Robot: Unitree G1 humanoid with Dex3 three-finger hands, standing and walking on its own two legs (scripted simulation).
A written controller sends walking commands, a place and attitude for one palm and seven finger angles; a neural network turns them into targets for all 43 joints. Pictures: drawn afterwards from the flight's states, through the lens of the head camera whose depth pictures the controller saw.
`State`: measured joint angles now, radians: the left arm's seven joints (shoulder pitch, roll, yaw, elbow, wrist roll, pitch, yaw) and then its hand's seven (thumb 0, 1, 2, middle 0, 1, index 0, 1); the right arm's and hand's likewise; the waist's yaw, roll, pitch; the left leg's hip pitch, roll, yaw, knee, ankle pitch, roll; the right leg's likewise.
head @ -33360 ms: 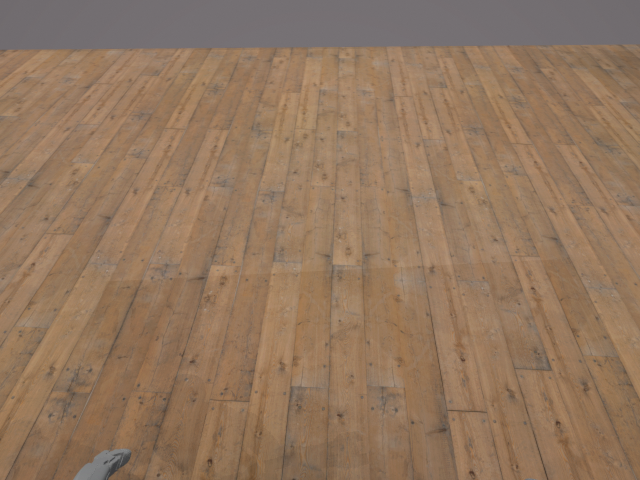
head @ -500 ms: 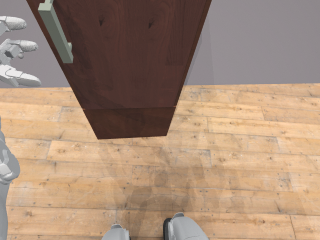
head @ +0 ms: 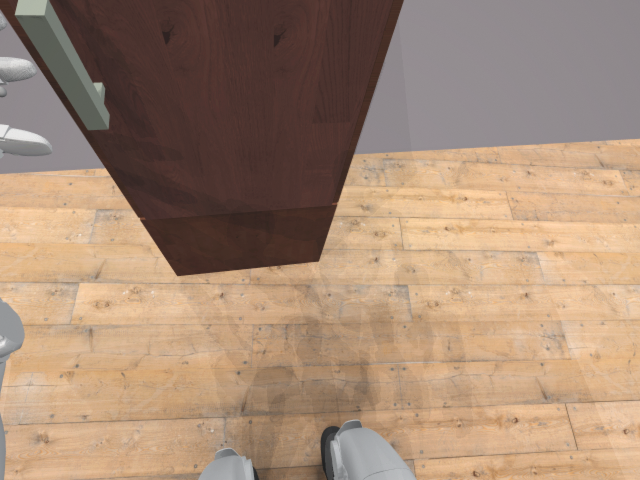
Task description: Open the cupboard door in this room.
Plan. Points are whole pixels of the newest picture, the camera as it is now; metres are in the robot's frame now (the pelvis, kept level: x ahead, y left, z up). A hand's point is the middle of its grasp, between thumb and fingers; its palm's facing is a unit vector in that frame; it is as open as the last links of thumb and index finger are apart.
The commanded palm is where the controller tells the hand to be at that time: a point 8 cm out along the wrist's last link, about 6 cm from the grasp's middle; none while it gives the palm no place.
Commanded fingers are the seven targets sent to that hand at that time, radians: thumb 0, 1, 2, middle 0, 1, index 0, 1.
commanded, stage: move the hooked fingers beside the handle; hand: left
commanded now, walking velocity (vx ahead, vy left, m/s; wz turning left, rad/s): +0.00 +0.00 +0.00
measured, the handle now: (72, 59) +0.58 +0.21 +0.11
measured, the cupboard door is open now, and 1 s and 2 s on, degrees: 0 0 0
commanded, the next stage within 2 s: slide the fingers in behind the handle in 0.80 s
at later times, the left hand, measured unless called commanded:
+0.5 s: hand (5, 100) +0.52 +0.25 +0.12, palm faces +0.03 -1.00 -0.03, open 14.0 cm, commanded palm +0.50 +0.31 +0.11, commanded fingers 0.00 -0.50 0.30 -0.30 -1.20 -0.30 -1.20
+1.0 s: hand (0, 98) +0.53 +0.27 +0.11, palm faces +0.00 -1.00 -0.01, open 14.0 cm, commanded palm +0.51 +0.30 +0.10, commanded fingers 0.00 -0.50 0.30 -0.30 -1.20 -0.30 -1.20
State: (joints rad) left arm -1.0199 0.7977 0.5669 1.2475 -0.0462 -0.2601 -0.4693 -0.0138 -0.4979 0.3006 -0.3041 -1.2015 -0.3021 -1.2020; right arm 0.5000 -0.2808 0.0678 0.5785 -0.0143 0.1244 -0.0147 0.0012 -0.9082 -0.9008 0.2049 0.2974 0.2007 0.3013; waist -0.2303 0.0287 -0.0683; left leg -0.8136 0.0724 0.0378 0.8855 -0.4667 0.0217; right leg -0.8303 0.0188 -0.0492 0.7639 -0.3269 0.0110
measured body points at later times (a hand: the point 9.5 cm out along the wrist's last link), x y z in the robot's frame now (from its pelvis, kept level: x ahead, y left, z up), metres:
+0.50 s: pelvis -0.01 -0.01 +0.00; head +0.13 +0.02 +0.42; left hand +0.51 +0.31 +0.12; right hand +0.00 -0.28 -0.10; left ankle -0.04 +0.10 -0.69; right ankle +0.01 -0.13 -0.69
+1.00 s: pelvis -0.01 +0.00 -0.01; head +0.15 +0.04 +0.41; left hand +0.52 +0.32 +0.11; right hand -0.07 -0.26 -0.09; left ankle -0.04 +0.10 -0.69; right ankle +0.01 -0.13 -0.69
